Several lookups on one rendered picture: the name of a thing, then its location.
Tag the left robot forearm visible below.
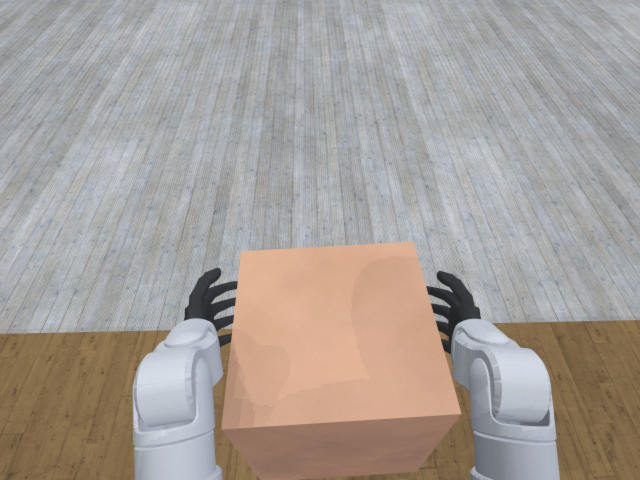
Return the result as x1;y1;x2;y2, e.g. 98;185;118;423
132;318;223;480

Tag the right robot hand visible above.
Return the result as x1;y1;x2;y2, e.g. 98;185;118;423
426;271;481;354

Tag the right robot forearm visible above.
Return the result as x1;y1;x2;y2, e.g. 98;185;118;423
451;319;560;480

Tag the carton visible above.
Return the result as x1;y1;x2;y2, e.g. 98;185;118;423
221;241;462;480

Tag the left robot hand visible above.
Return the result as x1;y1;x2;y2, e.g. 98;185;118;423
184;268;238;347

